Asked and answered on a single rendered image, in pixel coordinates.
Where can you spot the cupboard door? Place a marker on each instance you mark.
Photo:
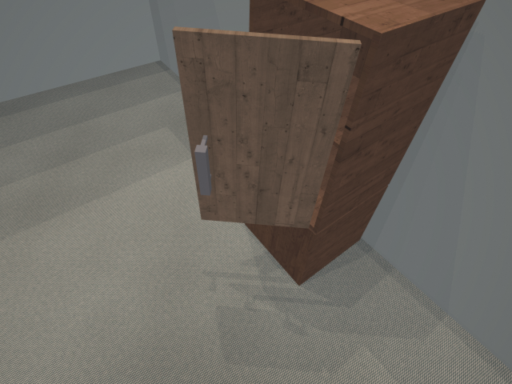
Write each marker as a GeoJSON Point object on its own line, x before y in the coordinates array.
{"type": "Point", "coordinates": [270, 105]}

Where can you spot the handle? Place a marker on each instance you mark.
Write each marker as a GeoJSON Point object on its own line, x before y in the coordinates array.
{"type": "Point", "coordinates": [203, 167]}

